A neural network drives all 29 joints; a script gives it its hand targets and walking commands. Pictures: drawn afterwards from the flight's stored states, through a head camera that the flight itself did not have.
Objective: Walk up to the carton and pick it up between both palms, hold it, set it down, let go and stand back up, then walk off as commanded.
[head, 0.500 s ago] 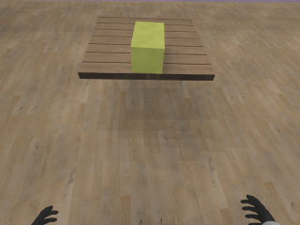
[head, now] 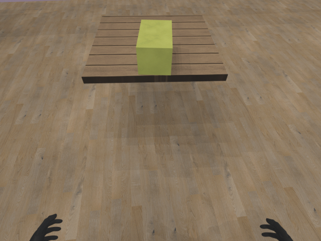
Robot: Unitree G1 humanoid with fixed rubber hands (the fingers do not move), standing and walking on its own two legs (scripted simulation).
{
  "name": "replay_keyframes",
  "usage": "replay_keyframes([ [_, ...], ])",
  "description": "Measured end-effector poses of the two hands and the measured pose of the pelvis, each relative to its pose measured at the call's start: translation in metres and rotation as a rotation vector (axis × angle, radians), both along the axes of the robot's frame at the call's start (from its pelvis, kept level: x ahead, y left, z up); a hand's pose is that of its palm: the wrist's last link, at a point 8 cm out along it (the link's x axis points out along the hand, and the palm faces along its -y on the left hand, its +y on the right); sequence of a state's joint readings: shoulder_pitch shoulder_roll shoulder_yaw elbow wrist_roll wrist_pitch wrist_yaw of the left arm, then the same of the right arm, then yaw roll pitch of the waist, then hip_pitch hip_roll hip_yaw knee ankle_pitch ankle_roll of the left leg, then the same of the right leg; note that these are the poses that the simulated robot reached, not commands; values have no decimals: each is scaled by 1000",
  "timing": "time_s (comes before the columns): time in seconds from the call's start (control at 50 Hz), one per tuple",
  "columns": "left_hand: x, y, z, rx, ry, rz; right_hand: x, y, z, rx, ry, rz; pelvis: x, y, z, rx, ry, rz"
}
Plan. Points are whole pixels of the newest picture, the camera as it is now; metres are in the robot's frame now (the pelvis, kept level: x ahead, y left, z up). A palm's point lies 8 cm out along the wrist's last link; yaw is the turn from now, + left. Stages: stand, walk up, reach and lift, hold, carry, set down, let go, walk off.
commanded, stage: stand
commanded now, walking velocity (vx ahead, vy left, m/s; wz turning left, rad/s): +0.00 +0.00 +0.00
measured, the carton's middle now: (155, 46) +1.09 -0.03 -0.10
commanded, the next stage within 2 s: none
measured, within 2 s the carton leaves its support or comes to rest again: neither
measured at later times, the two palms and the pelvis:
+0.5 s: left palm out of the picture +0.07 +0.32 -0.09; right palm out of the picture +0.08 -0.32 -0.11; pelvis -0.02 -0.01 +0.01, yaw +0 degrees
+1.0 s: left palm out of the picture +0.09 +0.31 -0.09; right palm out of the picture +0.07 -0.32 -0.10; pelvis -0.01 -0.01 +0.01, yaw +0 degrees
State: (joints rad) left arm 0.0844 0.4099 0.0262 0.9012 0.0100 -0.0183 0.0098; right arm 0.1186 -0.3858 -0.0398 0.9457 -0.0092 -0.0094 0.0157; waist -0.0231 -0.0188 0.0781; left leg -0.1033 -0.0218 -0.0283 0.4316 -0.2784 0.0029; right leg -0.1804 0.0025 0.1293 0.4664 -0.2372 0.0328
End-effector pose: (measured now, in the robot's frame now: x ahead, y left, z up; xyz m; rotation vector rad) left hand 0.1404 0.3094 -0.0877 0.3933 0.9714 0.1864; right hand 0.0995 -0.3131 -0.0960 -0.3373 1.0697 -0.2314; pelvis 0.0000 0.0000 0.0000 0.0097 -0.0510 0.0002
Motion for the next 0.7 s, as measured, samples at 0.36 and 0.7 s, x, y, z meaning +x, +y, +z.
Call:
replay_keyframes([
  [0.36,-50,3,-3,12,125,65,-10,1,-7,17,44,12,-15,-5,6,2,-13,6],
  [0.7,-64,3,-3,23,169,82,-28,-8,-12,13,104,8,-17,-10,7,-3,2,9],
])
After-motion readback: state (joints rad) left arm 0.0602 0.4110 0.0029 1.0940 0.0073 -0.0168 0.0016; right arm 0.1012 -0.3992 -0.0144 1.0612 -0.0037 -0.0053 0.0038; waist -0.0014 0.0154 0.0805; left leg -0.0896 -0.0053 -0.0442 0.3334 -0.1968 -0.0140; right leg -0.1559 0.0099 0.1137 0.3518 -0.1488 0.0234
